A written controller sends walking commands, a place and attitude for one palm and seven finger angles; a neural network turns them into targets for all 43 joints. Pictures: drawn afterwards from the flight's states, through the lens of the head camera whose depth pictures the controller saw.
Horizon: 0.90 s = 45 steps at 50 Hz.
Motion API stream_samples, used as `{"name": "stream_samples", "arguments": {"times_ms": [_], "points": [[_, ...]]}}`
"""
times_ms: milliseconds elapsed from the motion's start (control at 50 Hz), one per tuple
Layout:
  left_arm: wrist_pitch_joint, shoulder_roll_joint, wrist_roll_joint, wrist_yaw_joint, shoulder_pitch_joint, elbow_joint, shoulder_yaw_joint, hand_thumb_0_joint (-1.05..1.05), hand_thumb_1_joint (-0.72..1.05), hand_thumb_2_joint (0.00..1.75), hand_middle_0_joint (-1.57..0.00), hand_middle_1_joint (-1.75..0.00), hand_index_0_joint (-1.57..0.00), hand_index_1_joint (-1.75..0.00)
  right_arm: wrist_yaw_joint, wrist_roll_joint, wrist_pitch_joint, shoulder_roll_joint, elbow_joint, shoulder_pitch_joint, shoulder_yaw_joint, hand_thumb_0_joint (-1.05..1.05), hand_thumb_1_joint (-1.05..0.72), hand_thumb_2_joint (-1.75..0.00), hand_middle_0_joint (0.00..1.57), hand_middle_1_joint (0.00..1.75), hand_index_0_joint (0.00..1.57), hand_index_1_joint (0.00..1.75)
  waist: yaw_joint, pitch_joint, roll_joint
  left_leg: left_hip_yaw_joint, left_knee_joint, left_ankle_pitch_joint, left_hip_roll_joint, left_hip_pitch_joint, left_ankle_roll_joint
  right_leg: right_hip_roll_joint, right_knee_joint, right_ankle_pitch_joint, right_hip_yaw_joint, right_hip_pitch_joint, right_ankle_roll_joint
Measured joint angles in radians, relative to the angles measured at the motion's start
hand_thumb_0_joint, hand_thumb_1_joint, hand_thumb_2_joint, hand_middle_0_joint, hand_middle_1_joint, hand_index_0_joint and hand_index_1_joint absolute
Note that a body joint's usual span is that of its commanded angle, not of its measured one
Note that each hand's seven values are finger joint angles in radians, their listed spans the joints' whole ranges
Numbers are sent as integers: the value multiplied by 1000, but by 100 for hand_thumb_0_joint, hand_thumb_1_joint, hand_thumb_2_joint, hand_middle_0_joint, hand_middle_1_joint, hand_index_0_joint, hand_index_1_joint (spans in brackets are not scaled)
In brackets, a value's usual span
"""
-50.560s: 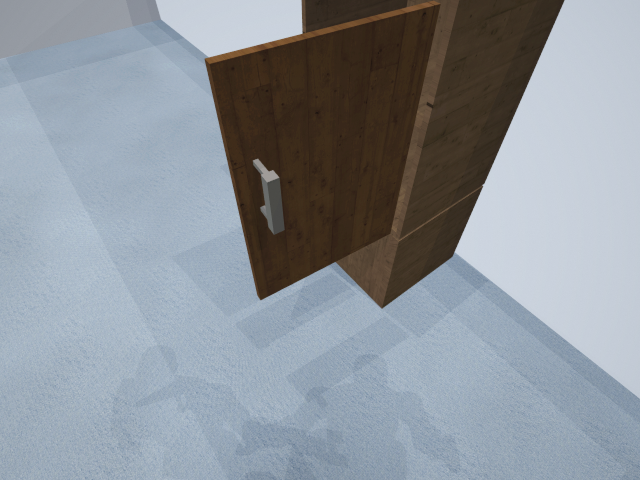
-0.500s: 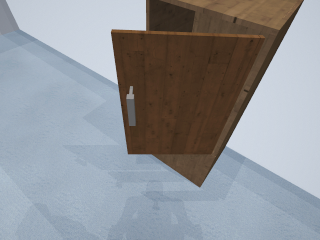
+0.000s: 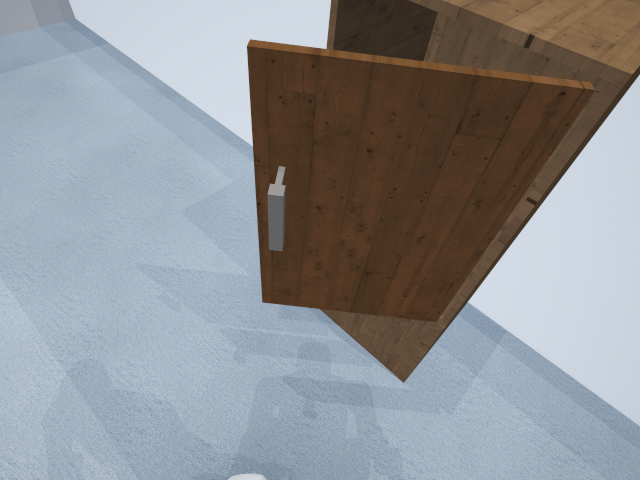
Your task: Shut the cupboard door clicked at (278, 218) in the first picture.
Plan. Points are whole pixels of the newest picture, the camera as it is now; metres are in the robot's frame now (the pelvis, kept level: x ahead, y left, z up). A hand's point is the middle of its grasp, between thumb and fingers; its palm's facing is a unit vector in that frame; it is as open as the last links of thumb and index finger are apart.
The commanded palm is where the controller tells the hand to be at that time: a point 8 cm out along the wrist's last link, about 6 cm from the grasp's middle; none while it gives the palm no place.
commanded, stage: shuffle to correct the standing spot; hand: left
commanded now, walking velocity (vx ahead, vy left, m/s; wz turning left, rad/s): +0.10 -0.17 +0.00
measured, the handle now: (278, 209) +0.49 +0.11 +0.02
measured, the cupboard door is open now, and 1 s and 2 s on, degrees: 38 38 38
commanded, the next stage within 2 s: come to a stop and stand still in 0.42 s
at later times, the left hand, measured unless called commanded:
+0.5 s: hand out of the picture +0.14 +0.12 -0.16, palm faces -0.07 -0.99 -0.15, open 7.4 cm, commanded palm none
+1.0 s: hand out of the picture +0.07 +0.09 -0.17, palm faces +0.08 -0.97 -0.22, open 7.3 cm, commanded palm none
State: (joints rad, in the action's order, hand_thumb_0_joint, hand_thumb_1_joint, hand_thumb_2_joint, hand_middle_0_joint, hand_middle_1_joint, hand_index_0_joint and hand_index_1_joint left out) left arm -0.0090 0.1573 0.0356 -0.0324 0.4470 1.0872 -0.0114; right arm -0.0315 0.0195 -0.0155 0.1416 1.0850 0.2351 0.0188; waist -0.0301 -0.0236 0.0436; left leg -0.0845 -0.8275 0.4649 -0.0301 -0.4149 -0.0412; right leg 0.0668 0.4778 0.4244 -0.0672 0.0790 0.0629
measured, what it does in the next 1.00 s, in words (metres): steps to the right: right foot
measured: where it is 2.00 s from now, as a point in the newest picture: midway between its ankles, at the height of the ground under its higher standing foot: outside the picture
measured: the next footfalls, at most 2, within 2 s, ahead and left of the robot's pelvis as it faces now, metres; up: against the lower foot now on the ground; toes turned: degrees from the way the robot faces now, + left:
right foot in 0.58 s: +0.11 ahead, -0.21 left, +0.00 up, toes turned -7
left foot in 1.06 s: +0.07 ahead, +0.02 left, +0.00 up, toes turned +2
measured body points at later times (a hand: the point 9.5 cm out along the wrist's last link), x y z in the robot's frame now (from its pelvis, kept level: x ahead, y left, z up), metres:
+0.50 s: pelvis +0.04 -0.05 +0.02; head +0.08 -0.03 +0.47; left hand +0.14 +0.18 -0.14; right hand -0.01 -0.28 -0.13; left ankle +0.03 +0.07 -0.73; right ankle +0.08 -0.21 -0.68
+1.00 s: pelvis +0.03 -0.10 +0.01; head +0.07 -0.09 +0.46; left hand +0.07 +0.14 -0.15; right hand +0.13 -0.34 -0.13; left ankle +0.03 +0.01 -0.70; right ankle +0.07 -0.21 -0.73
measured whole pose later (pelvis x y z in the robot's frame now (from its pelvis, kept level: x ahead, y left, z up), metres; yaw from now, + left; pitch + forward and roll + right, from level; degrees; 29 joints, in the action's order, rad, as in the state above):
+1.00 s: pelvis +0.03 -0.10 +0.01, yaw +0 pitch +1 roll +1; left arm 0.02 0.19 0.03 -0.03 0.23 0.99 -0.05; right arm -0.01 0.01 -0.04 0.17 0.97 0.14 0.05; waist -0.04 -0.06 0.04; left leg -0.04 -0.75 0.42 0.00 -0.36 0.04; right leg -0.05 0.54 0.23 -0.12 0.32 0.03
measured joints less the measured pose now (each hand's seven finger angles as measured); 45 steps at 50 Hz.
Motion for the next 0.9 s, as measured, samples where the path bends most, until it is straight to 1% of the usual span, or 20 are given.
{"name": "stream_samples", "arguments": {"times_ms": [20,40,60,120,160,200,240,300,360,400,500,540,560,580,620,640,680,720,800,900], "points": [[2,-4,-1,1,9,6,2,0,91,90,-19,-30,-20,-30,-1,0,5,-1,-7,-12,0,1,-92,-90,20,30,20,30,-1,-5,6,-12,50,-30,2,12,-1,1,9,9,0,-2,-2],[5,-8,-5,2,19,13,3,0,91,90,-20,-30,-20,-30,-3,0,15,-3,-15,-23,-2,1,-92,-90,20,30,20,30,-2,-10,11,-23,126,-94,5,38,-4,2,39,24,3,4,-4],[10,-11,-9,5,26,22,3,0,91,90,-20,-30,-20,-30,-6,2,27,-7,-21,-36,-1,1,-92,-90,20,30,20,30,1,-16,23,-35,156,-166,7,54,-16,-3,107,41,8,28,-5],[37,-17,-11,14,21,44,-1,0,91,90,-20,-30,-20,-30,-13,3,51,-21,-46,-47,-6,1,-92,-90,20,30,20,30,8,-14,43,-68,150,-120,0,90,-39,-17,481,81,30,182,-20],[50,-11,-3,19,-8,42,-12,1,91,90,-20,-30,-20,-30,-24,0,59,-27,-53,-32,-3,0,-93,-90,20,30,20,30,15,-4,39,-69,199,-121,-7,125,-36,-35,633,38,31,277,-34],[55,-1,2,25,-52,17,-23,1,91,90,-20,-30,-20,-30,-31,0,64,-19,-51,-14,1,0,-95,-90,20,30,20,30,16,-3,30,-59,260,-154,-14,152,-22,-64,694,-36,34,358,-49],[53,11,4,31,-96,-16,-33,1,91,90,-20,-30,-20,-30,-27,2,63,-13,-42,6,0,0,-95,-90,20,30,20,30,11,-4,23,-50,314,-184,-21,172,-20,-91,706,-105,48,422,-63],[53,27,5,38,-152,-58,-45,1,91,90,-19,-30,-20,-30,-22,6,58,-14,-29,35,-2,0,-94,-90,20,30,20,30,13,-5,17,-40,369,-213,-33,194,-9,-125,674,-172,64,478,-81],[63,39,4,43,-202,-80,-51,0,91,90,-19,-30,-20,-30,-17,11,52,-21,-25,64,-1,0,-93,-90,20,30,20,30,31,-9,8,-32,397,-225,-46,207,7,-145,605,-188,61,492,-94],[70,45,2,46,-233,-90,-52,0,92,90,-19,-30,-19,-30,-14,16,47,-24,-24,83,1,0,-92,-90,20,30,20,30,47,-13,3,-28,405,-227,-55,212,19,-151,525,-180,50,480,-99],[73,49,-7,52,-295,-116,-53,0,92,90,-19,-30,-19,-30,-6,24,25,-18,-19,120,15,0,-91,-90,20,30,20,30,88,-19,-20,-24,375,-206,-79,196,60,-136,292,-135,11,395,-95],[63,45,-9,55,-308,-131,-52,0,92,90,-19,-30,-19,-30,-4,24,15,-7,-14,135,23,1,-91,-90,20,30,20,30,98,-18,-34,-19,335,-182,-90,177,81,-118,174,-151,-4,330,-88],[53,46,-10,56,-309,-140,-50,0,92,90,-19,-30,-19,-30,-2,23,11,-3,-12,145,26,1,-91,-90,20,30,20,30,99,-14,-34,-17,302,-162,-92,164,92,-113,98,-183,-8,285,-84],[37,48,-8,54,-308,-147,-49,0,91,90,-19,-30,-20,-30,0,19,7,2,-11,156,28,1,-91,-90,20,30,20,30,94,-7,-28,-19,243,-114,-89,139,86,-118,51,-224,-4,259,-71],[18,24,-10,40,-317,-141,-40,0,91,90,-19,-30,-20,-30,-3,11,-16,28,-3,141,31,1,-91,-90,20,30,20,30,91,-19,-69,42,77,28,-86,75,67,-94,99,-182,-19,271,-51],[11,12,-11,36,-316,-135,-31,0,91,90,-19,-30,-20,-30,-3,9,-22,38,-1,134,33,1,-91,-90,20,30,20,30,93,-22,-84,61,10,47,-77,50,62,-87,101,-162,-29,262,-44],[1,-7,-13,26,-307,-124,-20,0,91,90,-19,-30,-20,-30,-2,5,-25,45,1,120,33,1,-91,-90,20,30,20,30,89,-19,-90,62,-75,39,-56,20,64,-81,77,-153,-37,237,-34],[-6,-19,-16,16,-296,-117,-12,0,91,90,-19,-30,-20,-30,0,0,-22,41,-3,100,29,1,-91,-90,20,30,20,30,81,-16,-79,48,-103,16,-35,7,74,-80,53,-163,-38,218,-26],[-11,-15,-19,2,-287,-121,-19,-1,94,90,-20,-30,-20,-30,2,-5,-25,23,-24,48,23,1,-91,-90,20,30,19,30,52,-18,-57,30,-72,-6,2,5,93,-79,33,-175,-45,202,-13],[5,0,-12,-3,-264,-115,-26,-1,93,90,-20,-30,-20,-30,7,-1,-39,20,-67,-39,27,1,-92,-90,20,30,19,30,18,-30,-42,31,-73,-11,31,-4,97,-86,35,-186,-55,210,-11]]}}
